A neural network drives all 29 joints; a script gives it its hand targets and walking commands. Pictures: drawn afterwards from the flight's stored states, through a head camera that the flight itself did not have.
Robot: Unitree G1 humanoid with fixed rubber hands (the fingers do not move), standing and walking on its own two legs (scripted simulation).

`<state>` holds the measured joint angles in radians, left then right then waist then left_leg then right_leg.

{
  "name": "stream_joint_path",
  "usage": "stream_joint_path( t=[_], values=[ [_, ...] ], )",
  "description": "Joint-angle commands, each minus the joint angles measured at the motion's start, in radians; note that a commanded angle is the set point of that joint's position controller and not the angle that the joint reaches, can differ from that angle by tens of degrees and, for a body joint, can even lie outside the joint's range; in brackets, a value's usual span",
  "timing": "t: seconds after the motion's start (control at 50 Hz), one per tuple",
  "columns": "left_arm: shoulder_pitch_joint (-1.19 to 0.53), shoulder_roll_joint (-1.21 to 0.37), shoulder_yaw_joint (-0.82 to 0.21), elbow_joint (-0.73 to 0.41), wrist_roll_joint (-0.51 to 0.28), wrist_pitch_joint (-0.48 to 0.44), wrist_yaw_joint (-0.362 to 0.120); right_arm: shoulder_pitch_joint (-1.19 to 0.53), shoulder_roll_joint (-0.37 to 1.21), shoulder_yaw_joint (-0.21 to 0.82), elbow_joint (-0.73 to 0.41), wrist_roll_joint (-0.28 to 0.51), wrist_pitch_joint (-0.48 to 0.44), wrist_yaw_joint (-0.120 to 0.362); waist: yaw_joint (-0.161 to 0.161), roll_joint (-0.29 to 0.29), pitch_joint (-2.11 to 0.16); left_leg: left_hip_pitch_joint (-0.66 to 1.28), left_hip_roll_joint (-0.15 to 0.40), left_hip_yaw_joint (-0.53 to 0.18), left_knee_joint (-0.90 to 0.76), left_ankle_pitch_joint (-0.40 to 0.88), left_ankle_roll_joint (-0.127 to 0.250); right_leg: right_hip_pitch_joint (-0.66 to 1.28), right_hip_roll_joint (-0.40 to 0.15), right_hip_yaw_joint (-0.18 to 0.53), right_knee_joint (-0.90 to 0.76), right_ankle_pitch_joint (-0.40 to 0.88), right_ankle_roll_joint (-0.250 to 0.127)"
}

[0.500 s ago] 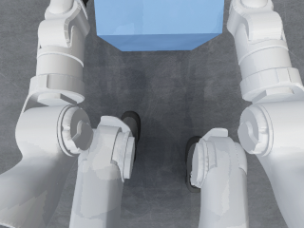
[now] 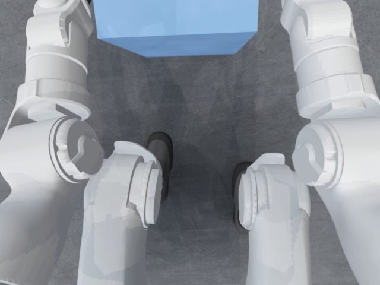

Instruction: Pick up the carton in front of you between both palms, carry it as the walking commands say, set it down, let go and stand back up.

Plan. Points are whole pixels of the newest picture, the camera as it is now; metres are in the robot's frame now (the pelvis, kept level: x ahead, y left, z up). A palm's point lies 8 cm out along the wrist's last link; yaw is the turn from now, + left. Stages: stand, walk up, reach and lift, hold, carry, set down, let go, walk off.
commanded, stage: set down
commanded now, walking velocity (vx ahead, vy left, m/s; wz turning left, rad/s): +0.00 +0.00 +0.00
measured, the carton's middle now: out of the picture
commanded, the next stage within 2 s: let go in 1.78 s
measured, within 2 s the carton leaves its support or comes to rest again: neither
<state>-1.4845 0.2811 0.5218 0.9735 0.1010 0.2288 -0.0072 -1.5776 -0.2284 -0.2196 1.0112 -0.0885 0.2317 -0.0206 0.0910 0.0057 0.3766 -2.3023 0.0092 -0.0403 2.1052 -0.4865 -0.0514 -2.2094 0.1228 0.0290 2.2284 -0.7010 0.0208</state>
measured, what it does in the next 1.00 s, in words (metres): stands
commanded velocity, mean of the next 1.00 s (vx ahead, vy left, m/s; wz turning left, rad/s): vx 0.00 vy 0.00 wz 0.00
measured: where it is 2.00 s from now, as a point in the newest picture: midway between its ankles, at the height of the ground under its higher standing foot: (200, 194)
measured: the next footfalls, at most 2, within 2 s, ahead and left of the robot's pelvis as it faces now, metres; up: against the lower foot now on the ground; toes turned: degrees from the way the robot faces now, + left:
none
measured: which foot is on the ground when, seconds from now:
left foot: down 0.00-1.00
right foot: down 0.00-1.00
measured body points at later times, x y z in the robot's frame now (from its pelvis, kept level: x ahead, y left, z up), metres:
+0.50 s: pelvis +0.00 +0.00 +0.00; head +0.38 +0.00 +0.21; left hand +0.54 +0.24 -0.19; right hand +0.58 -0.08 -0.21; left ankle +0.13 +0.14 -0.34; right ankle +0.08 -0.11 -0.34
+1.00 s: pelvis -0.01 +0.00 +0.03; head +0.36 +0.02 +0.28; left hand +0.55 +0.25 -0.10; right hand +0.62 -0.11 -0.10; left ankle +0.13 +0.14 -0.34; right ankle +0.08 -0.11 -0.34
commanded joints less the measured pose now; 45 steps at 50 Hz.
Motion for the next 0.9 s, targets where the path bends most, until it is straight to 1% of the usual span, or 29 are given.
stream_joint_path(
  t=[0.0,0.02,0.12,0.26,0.32,0.38,0.4,0.42,0.44,0.46,0.48,0.5,0.54,0.6,0.64,0.68,0.76,0.82,0.84,0.88],
  values=[
    [-0.386,-0.836,-0.279,0.005,-0.083,0.009,-0.234,-0.328,0.717,0.210,-0.012,0.029,-0.011,0.181,0.000,-0.111,-0.827,0.562,-0.084,0.087,-0.042,0.248,0.041,0.253,0.005,-0.036,-0.255,0.265,-0.033],
    [-0.385,-0.829,-0.278,0.011,-0.084,0.008,-0.232,-0.316,0.713,0.204,-0.005,0.019,-0.009,0.182,-0.007,-0.108,-0.813,0.557,-0.084,0.085,-0.041,0.243,0.040,0.251,0.004,-0.035,-0.254,0.265,-0.034],
    [-0.347,-0.765,-0.240,0.045,-0.063,0.012,-0.223,-0.274,0.672,0.168,0.019,-0.030,0.005,0.189,-0.020,-0.120,-0.727,0.515,-0.083,0.079,-0.042,0.180,0.038,0.249,-0.001,-0.031,-0.257,0.222,-0.040],
    [-0.308,-0.672,-0.182,0.092,-0.024,0.014,-0.210,-0.234,0.594,0.110,0.070,-0.085,0.017,0.191,-0.022,-0.116,-0.643,0.477,-0.080,0.083,-0.039,0.121,0.033,0.249,-0.005,-0.020,-0.260,0.179,-0.044],
    [-0.283,-0.602,-0.151,0.113,-0.006,0.004,-0.197,-0.228,0.520,0.086,0.080,-0.102,0.012,0.180,-0.015,-0.113,-0.626,0.486,-0.070,0.087,-0.033,0.114,0.023,0.266,-0.011,-0.016,-0.259,0.174,-0.035],
    [-0.245,-0.451,-0.105,0.131,-0.003,-0.025,-0.158,-0.236,0.363,0.065,0.061,-0.099,-0.009,0.142,-0.004,-0.115,-0.655,0.522,-0.055,0.096,-0.027,0.129,0.009,0.310,-0.022,-0.015,-0.258,0.192,-0.021],
    [-0.222,-0.352,-0.075,0.144,-0.002,-0.042,-0.132,-0.232,0.271,0.055,0.062,-0.093,-0.018,0.118,0.005,-0.119,-0.674,0.543,-0.048,0.098,-0.024,0.140,0.004,0.331,-0.029,-0.015,-0.255,0.203,-0.011],
    [-0.196,-0.233,-0.047,0.151,-0.002,-0.063,-0.097,-0.225,0.136,0.043,0.052,-0.087,-0.033,0.085,0.005,-0.120,-0.700,0.566,-0.042,0.098,-0.023,0.152,-0.001,0.349,-0.035,-0.014,-0.253,0.220,-0.003],
    [-0.168,-0.085,-0.025,0.148,-0.009,-0.091,-0.049,-0.217,-0.026,0.037,0.035,-0.073,-0.053,0.042,0.009,-0.117,-0.731,0.592,-0.036,0.098,-0.022,0.168,-0.007,0.361,-0.042,-0.009,-0.250,0.240,0.005],
    [-0.157,0.062,-0.018,0.133,-0.029,-0.125,0.003,-0.228,-0.186,0.042,0.004,-0.042,-0.078,-0.006,0.017,-0.112,-0.775,0.620,-0.032,0.097,-0.020,0.199,-0.012,0.378,-0.048,-0.004,-0.244,0.275,0.012],
    [-0.192,0.129,-0.039,0.121,-0.064,-0.151,0.036,-0.291,-0.245,0.074,-0.005,0.009,-0.092,-0.037,0.034,-0.113,-0.847,0.645,-0.033,0.097,-0.008,0.258,-0.007,0.402,-0.055,-0.001,-0.230,0.329,0.020],
    [-0.215,0.158,-0.058,0.135,-0.094,-0.168,0.058,-0.336,-0.277,0.108,-0.008,0.058,-0.105,-0.056,0.048,-0.125,-0.906,0.663,-0.028,0.095,-0.002,0.314,0.001,0.417,-0.061,-0.001,-0.221,0.374,0.026],
    [-0.270,0.187,-0.095,0.126,-0.153,-0.195,0.074,-0.395,-0.278,0.172,-0.024,0.144,-0.127,-0.067,0.066,-0.150,-0.970,0.671,-0.017,0.084,0.007,0.407,0.017,0.413,-0.072,0.006,-0.208,0.448,0.030],
    [-0.322,0.229,-0.165,0.099,-0.224,-0.219,0.087,-0.429,-0.273,0.260,-0.019,0.250,-0.141,-0.057,0.101,-0.162,-1.086,0.722,-0.004,0.079,0.011,0.490,0.030,0.443,-0.084,0.015,-0.184,0.497,0.031],
    [-0.324,0.248,-0.187,0.088,-0.247,-0.220,0.093,-0.424,-0.271,0.298,-0.004,0.294,-0.136,-0.049,0.124,-0.164,-1.154,0.760,0.001,0.080,0.004,0.514,0.035,0.473,-0.087,0.013,-0.176,0.504,0.031],
    [-0.314,0.258,-0.200,0.081,-0.260,-0.213,0.100,-0.409,-0.281,0.308,0.016,0.316,-0.128,-0.045,0.135,-0.151,-1.210,0.827,0.002,0.080,-0.006,0.532,0.038,0.460,-0.083,-0.002,-0.178,0.474,0.029],
    [-0.296,0.253,-0.216,0.028,-0.271,-0.189,0.115,-0.380,-0.316,0.281,0.017,0.307,-0.114,-0.051,0.123,-0.114,-1.339,0.999,-0.005,0.080,-0.031,0.559,0.042,0.405,-0.069,-0.042,-0.213,0.397,0.022],
    [-0.284,0.241,-0.230,-0.041,-0.286,-0.160,0.132,-0.390,-0.340,0.253,-0.034,0.290,-0.096,-0.067,0.104,-0.102,-1.468,1.104,-0.019,0.092,-0.062,0.545,0.041,0.416,-0.055,-0.069,-0.258,0.351,0.015],
    [-0.284,0.239,-0.232,-0.069,-0.288,-0.146,0.139,-0.396,-0.348,0.244,-0.057,0.284,-0.086,-0.072,0.101,-0.100,-1.504,1.117,-0.025,0.100,-0.079,0.528,0.041,0.435,-0.051,-0.075,-0.275,0.339,0.012],
    [-0.279,0.226,-0.236,-0.089,-0.286,-0.116,0.147,-0.392,-0.354,0.219,-0.064,0.266,-0.062,-0.080,0.087,-0.103,-1.496,1.080,-0.033,0.111,-0.125,0.463,0.038,0.458,-0.047,-0.081,-0.316,0.304,0.006]
  ],
)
